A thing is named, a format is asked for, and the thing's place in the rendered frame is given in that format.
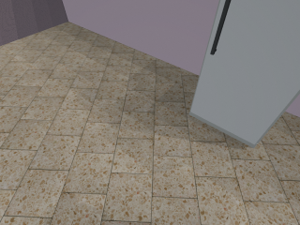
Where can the fridge door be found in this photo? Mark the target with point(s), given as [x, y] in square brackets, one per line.
[255, 71]

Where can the handle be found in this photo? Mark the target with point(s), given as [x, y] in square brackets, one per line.
[220, 25]

